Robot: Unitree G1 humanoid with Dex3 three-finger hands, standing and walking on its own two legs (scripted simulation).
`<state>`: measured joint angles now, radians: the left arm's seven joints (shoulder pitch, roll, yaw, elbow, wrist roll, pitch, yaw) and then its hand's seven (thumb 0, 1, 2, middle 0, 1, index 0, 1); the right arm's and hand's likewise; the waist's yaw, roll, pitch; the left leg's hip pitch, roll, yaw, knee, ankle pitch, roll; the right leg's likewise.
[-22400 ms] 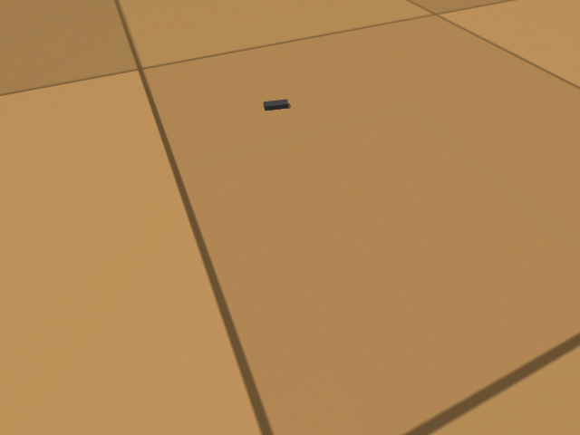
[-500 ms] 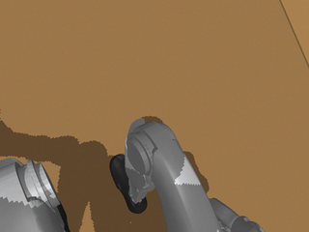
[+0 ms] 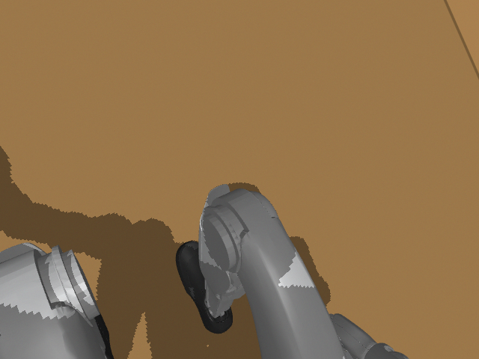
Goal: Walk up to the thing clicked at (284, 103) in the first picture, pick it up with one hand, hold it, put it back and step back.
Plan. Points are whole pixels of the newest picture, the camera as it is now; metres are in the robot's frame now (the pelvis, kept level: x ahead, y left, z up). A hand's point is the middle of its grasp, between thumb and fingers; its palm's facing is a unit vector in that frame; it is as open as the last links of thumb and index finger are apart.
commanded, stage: settle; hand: left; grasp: from above
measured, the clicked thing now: out of the picture +0.44 +0.33 -0.29
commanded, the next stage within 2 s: lift in 0.62 s
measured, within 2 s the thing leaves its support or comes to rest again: leaves its support in 0.04 s
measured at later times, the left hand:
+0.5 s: hand out of the picture +0.41 +0.34 -0.17, palm faces -0.44 -0.11 -0.89, open 8.7 cm
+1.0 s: hand out of the picture +0.40 +0.34 -0.11, palm faces -0.46 -0.12 -0.88, open 8.6 cm
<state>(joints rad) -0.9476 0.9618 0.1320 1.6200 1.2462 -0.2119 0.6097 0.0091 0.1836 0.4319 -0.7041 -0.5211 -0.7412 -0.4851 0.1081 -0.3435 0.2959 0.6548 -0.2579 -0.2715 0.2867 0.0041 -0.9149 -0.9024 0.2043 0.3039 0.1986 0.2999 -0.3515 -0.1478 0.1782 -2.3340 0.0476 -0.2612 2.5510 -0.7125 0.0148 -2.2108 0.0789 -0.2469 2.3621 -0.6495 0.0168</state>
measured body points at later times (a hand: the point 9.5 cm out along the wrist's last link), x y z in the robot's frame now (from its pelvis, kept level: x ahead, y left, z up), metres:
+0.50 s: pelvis +0.00 -0.01 +0.02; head +0.22 +0.11 +0.39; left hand +0.43 +0.34 -0.12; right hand +0.12 -0.25 -0.07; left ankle +0.07 +0.12 -0.27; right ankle +0.12 -0.10 -0.27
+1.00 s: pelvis +0.00 -0.01 +0.05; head +0.21 +0.09 +0.43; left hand +0.42 +0.34 -0.06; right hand +0.09 -0.27 -0.06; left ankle +0.07 +0.12 -0.27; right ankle +0.12 -0.10 -0.27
